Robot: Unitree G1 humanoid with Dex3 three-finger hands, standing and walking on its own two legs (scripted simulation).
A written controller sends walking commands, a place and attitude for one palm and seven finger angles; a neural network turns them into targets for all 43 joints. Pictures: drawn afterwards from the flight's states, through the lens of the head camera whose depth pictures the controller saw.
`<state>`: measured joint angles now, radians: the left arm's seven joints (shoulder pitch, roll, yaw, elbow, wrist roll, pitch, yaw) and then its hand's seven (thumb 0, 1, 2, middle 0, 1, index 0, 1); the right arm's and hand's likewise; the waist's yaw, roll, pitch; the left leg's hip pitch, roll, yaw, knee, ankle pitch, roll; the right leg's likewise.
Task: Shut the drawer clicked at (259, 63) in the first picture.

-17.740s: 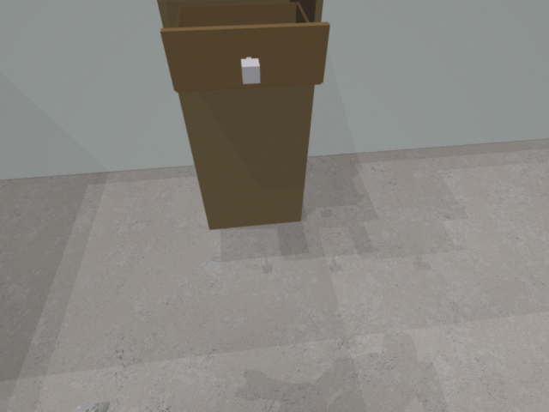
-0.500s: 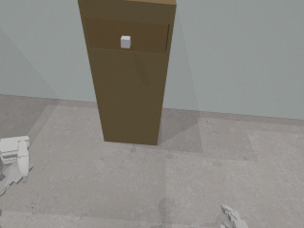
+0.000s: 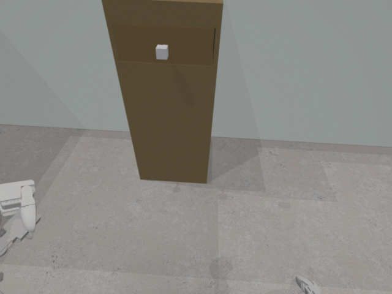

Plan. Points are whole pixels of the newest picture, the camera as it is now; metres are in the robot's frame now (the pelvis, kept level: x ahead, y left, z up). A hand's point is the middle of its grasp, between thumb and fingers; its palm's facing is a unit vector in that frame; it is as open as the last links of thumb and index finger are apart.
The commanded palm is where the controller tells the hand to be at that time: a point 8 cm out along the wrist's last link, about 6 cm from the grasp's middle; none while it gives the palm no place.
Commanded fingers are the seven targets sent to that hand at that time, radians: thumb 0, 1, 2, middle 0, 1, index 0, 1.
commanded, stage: stop stepping back and stand still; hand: left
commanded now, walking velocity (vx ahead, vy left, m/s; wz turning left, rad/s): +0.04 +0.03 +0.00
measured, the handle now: (163, 50) +0.94 +0.18 +0.11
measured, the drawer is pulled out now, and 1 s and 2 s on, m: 0.00 0.00 0.00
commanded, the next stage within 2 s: let the arm hang, fingers relaxed in 0.78 s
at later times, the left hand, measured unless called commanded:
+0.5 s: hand (32, 204) +0.21 +0.27 +0.16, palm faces +0.38 -0.81 -0.45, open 3.2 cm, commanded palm +0.15 +0.31 +0.18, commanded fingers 0.00 0.90 0.90 -1.40 -1.60 -1.40 -1.60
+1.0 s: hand (50, 252) +0.20 +0.30 +0.00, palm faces +0.15 -0.87 -0.47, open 3.1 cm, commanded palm none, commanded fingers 0.00 0.90 0.90 -1.12 -1.30 -1.12 -1.30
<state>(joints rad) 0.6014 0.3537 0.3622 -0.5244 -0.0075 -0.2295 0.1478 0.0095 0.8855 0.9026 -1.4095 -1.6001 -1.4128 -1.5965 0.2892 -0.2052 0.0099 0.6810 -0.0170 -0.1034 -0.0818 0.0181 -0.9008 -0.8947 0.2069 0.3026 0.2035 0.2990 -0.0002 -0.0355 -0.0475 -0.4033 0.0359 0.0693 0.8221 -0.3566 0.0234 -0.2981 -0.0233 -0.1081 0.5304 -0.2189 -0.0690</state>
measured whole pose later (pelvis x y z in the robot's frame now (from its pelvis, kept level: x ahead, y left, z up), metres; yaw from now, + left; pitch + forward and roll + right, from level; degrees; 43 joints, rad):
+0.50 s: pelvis +0.02 +0.03 +0.00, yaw +1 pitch -1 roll +0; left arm 0.61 0.36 0.34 -0.54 -0.02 -0.21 0.15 0.01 0.89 0.90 -1.41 -1.60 -1.41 -1.60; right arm 0.21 -0.19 0.03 0.61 0.00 -0.11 -0.07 0.02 -0.90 -0.89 0.21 0.30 0.20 0.30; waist 0.01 -0.01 0.04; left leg -0.21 0.00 0.03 0.49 -0.25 0.01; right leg -0.25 -0.01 -0.07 0.49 -0.22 -0.02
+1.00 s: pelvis +0.00 +0.05 -0.01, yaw +1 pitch +0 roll +0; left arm 0.33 0.36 0.14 0.16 0.03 -0.04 0.02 0.00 0.90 0.90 -1.36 -1.56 -1.37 -1.56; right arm 0.14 -0.30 0.00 0.76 -0.01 -0.05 0.02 0.01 -0.90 -0.89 0.21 0.30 0.20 0.30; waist 0.01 0.06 -0.01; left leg -0.32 -0.03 0.04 0.58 -0.26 0.05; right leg -0.34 -0.05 -0.07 0.57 -0.23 0.00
